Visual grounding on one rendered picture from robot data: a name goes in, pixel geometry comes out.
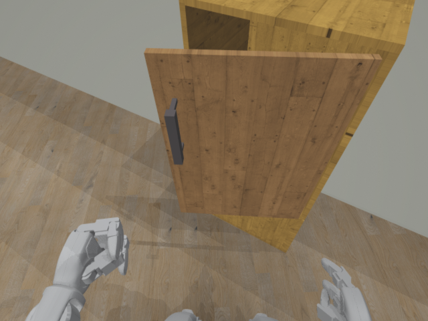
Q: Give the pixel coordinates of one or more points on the robot left forearm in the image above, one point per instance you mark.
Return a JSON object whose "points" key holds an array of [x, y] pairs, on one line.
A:
{"points": [[58, 303]]}

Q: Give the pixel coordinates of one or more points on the handle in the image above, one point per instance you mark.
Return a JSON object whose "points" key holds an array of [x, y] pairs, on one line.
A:
{"points": [[172, 125]]}

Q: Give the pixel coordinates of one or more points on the cupboard door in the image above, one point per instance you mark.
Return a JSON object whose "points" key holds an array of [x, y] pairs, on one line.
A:
{"points": [[259, 127]]}

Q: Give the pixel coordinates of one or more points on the robot right hand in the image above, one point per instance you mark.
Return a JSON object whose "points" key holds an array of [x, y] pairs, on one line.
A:
{"points": [[349, 302]]}

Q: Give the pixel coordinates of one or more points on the robot left hand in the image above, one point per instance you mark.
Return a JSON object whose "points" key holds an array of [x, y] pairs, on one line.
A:
{"points": [[74, 267]]}

